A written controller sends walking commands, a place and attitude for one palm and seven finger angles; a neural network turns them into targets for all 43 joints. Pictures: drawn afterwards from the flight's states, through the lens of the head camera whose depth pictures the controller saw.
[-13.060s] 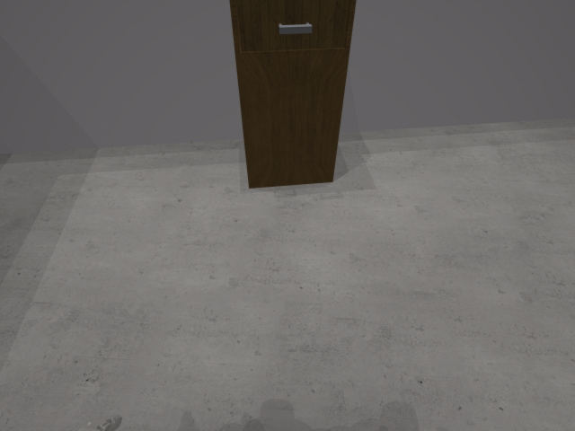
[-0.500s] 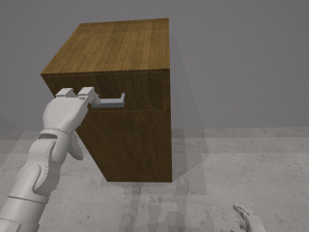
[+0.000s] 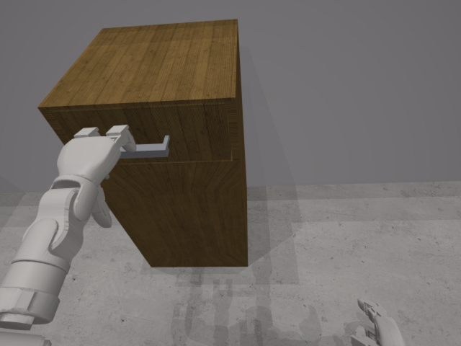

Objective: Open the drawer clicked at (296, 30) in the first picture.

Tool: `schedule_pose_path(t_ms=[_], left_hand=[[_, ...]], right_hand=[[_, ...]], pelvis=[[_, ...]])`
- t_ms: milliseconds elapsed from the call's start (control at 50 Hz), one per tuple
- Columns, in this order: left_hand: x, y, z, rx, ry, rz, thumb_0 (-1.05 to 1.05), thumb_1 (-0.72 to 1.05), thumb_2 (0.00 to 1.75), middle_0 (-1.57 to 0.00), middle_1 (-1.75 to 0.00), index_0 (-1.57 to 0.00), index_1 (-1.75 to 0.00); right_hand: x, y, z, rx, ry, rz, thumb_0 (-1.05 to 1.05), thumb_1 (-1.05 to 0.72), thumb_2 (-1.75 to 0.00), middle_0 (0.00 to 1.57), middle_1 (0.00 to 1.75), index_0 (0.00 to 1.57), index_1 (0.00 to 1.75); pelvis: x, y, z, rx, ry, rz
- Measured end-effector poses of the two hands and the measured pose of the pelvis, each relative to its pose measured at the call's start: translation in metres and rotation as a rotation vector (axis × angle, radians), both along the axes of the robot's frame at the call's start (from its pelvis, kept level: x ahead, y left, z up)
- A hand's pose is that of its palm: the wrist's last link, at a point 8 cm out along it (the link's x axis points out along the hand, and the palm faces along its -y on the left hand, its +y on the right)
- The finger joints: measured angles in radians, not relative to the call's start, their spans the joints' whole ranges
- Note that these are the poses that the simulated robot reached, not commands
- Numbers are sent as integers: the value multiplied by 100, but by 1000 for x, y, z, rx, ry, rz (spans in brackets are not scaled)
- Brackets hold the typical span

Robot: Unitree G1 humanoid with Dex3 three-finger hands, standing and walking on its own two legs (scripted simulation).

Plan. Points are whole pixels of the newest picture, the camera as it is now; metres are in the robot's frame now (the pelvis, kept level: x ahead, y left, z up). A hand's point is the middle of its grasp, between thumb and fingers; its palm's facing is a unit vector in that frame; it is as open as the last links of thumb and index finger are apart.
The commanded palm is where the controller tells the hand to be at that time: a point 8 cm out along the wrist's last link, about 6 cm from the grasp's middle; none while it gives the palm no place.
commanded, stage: move the hooked fingers above the handle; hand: left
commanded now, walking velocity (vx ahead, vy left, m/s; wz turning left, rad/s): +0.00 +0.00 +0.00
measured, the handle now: (145, 145) +0.53 +0.29 +0.03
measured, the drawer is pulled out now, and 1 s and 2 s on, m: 0.00 0.00 0.00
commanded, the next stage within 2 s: none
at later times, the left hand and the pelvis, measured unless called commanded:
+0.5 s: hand (117, 165) +0.39 +0.27 +0.10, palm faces +0.03 -0.02 -1.00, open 13.9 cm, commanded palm +0.38 +0.27 +0.16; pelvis +0.01 +0.02 +0.00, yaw -1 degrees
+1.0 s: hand (138, 148) +0.46 +0.26 +0.08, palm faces -0.04 -0.01 -1.00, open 13.9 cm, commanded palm +0.45 +0.27 +0.14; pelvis +0.03 +0.03 -0.01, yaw -2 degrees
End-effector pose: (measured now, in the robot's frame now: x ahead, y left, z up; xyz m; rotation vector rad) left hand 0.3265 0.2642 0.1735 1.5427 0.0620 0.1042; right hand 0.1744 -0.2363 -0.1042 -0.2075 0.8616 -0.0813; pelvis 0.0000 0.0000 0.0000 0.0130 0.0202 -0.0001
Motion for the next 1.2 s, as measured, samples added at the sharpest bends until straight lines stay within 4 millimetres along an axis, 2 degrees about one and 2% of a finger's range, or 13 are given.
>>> schedule_pose_path(t_ms=[140,260,500,680,840,1000,1100,1200], left_hand=[[19,-1,-5,-7,14,-31,0,-49,30,-32,-120,-32,-120],[29,-3,-7,-9,-12,-62,0,-49,30,-32,-120,-32,-120],[45,6,-19,2,-6,-27,0,-49,30,-32,-120,-32,-120],[77,-8,-24,15,15,-80,0,-49,30,-32,-120,-32,-120],[108,1,-29,21,39,-35,0,-49,30,-32,-120,-32,-120],[118,-4,-39,19,64,-54,0,-49,30,-32,-120,-32,-120],[129,-10,-45,15,62,-63,0,-49,30,-32,-120,-32,-120],[138,-8,-40,11,34,-47,0,-49,30,-34,-121,-32,-120]], right_hand=[[-22,-9,-9,-15,69,-53,1,-91,-90,20,30,20,29],[-34,-7,-15,-9,107,-85,1,-91,-90,20,30,20,29],[-31,16,-15,13,114,-79,1,-91,-90,20,30,20,29],[-32,22,-15,2,125,-85,1,-90,-90,20,30,20,29],[-55,14,-22,-5,203,-133,1,-90,-90,20,30,20,29],[-81,0,-31,-21,303,-174,1,-90,-90,20,30,20,29],[-89,-8,-32,-35,325,-194,1,-91,-90,20,30,20,29],[-94,-14,-31,-39,324,-221,1,-91,-90,20,30,20,29]], pelvis=[[4,4,-1,1,29,-10],[8,11,-2,0,47,-20],[11,24,-4,-3,65,-18],[14,30,-5,-6,86,-14],[21,29,-7,-5,126,-31],[28,26,-9,-8,153,-29],[29,22,-11,-8,167,-29],[30,19,-11,-7,184,-40]])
